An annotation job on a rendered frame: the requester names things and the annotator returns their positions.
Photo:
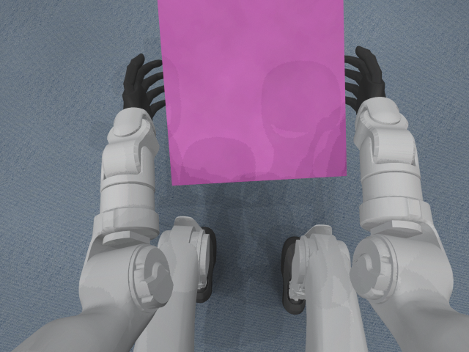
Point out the right robot upper arm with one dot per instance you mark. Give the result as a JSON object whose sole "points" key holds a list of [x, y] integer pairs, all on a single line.
{"points": [[408, 283]]}

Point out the right robot hand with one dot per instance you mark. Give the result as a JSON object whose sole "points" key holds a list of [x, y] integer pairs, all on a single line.
{"points": [[369, 78]]}

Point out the left robot upper arm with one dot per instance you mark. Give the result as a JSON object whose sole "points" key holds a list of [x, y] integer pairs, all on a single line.
{"points": [[120, 291]]}

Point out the robot right forearm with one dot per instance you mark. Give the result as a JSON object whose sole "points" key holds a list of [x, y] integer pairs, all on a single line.
{"points": [[390, 175]]}

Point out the robot foot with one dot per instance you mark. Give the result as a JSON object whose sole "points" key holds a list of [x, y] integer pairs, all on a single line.
{"points": [[203, 293], [293, 306]]}

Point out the left robot hand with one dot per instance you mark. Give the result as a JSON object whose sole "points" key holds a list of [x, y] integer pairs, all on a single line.
{"points": [[135, 87]]}

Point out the carton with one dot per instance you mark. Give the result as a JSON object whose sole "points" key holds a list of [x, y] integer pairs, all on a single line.
{"points": [[254, 89]]}

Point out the robot left foot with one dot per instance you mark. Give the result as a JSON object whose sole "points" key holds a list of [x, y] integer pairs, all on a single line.
{"points": [[203, 293]]}

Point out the robot right foot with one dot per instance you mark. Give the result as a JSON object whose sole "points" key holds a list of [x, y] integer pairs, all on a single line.
{"points": [[293, 306]]}

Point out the robot left forearm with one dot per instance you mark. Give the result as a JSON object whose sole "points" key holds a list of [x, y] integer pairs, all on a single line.
{"points": [[127, 185]]}

